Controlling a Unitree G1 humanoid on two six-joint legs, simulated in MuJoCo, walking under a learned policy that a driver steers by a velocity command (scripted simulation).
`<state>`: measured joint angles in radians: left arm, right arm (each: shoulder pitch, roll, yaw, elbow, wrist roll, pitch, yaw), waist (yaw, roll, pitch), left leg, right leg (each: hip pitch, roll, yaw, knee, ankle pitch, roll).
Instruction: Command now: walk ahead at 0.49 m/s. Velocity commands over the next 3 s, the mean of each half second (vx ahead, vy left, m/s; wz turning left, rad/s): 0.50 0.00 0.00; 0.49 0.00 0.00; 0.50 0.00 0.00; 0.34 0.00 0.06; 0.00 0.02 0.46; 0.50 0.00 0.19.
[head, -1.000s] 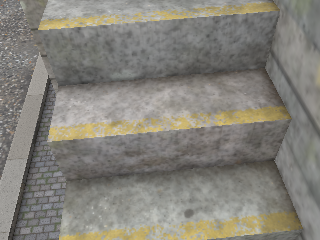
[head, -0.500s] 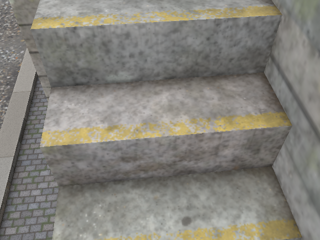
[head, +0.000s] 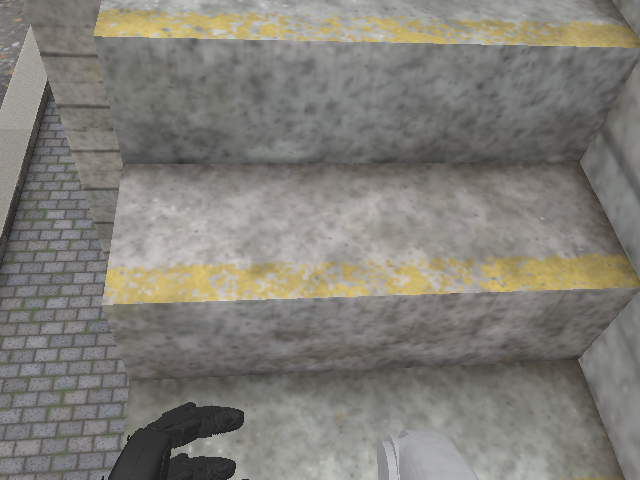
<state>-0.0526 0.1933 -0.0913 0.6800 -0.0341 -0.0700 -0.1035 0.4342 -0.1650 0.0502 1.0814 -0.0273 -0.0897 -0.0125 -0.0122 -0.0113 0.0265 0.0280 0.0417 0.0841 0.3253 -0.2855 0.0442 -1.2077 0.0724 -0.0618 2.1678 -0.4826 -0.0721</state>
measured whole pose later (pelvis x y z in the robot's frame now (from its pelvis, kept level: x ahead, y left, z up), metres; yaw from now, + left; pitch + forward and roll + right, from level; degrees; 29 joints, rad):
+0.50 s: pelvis +0.12 +0.04 +0.20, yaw +1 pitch +4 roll +4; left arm 0.23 0.27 0.00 0.98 -0.02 -0.05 -0.02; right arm 0.22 -0.09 0.11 0.87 0.01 -0.09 -0.01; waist -0.04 -0.10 -0.15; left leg -0.77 0.05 0.06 1.42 -0.25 0.07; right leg -0.37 -0.15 -0.11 0.61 -0.32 -0.06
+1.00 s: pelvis +0.28 -0.01 +0.30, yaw -3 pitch +0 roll -4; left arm 0.02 0.14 -0.06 0.76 0.04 -0.03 -0.06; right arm 0.44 -0.23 -0.02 1.02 0.04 -0.11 0.02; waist -0.07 0.00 -0.06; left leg -0.31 0.03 -0.22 1.33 -0.10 0.02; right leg -0.52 0.05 -0.17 1.23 -0.70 -0.09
